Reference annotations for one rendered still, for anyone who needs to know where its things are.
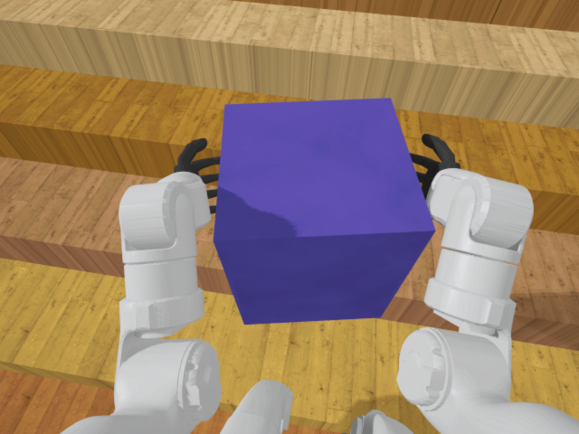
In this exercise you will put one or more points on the robot right hand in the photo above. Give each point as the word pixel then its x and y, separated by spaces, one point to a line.
pixel 443 152

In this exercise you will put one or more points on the robot right forearm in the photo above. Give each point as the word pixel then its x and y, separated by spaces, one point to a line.
pixel 486 222

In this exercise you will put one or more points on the robot right upper arm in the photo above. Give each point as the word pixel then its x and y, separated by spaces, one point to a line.
pixel 461 384

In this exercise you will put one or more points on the robot left forearm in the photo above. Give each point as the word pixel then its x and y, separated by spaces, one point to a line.
pixel 157 225

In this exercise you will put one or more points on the carton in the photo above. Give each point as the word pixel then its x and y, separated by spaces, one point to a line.
pixel 319 213

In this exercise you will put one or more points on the robot thigh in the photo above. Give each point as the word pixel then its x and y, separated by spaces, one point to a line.
pixel 265 409
pixel 377 424

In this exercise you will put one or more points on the robot left hand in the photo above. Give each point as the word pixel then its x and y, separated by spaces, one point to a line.
pixel 185 164

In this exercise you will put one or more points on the robot right thigh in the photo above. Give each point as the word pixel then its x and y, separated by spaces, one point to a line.
pixel 377 424

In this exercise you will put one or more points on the robot left upper arm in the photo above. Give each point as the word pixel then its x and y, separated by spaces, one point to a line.
pixel 163 387

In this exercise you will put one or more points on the robot left thigh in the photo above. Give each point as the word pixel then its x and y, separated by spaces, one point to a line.
pixel 265 409

